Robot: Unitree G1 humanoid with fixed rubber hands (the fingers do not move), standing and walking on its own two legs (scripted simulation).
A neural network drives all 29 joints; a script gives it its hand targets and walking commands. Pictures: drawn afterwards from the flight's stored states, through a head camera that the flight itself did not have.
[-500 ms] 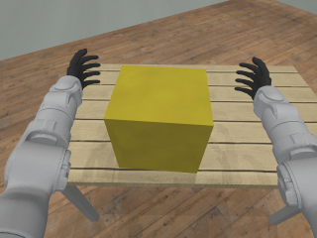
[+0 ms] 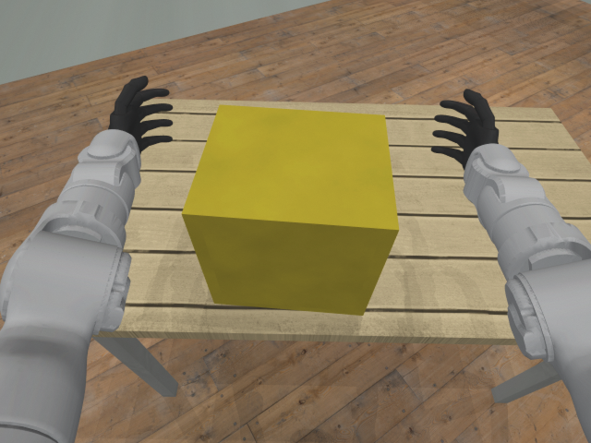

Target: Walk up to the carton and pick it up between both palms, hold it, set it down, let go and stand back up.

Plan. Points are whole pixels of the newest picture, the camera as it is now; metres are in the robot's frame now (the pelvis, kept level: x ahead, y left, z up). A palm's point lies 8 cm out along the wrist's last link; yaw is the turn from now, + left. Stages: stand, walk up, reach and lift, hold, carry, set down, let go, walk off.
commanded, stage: reach and lift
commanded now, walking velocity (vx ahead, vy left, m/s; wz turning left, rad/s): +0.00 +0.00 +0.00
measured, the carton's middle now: (294, 214) +0.47 +0.02 +0.00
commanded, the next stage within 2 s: none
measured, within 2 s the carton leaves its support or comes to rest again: neither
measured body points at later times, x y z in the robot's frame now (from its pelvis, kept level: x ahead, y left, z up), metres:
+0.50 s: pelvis -0.01 +0.01 -0.02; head +0.08 +0.02 +0.42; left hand +0.48 +0.21 +0.07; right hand +0.45 -0.23 +0.07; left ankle -0.01 +0.13 -0.74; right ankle +0.00 -0.12 -0.74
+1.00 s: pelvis -0.01 +0.00 -0.03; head +0.08 +0.02 +0.41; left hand +0.48 +0.20 +0.06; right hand +0.47 -0.18 +0.06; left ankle -0.01 +0.13 -0.74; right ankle +0.00 -0.12 -0.74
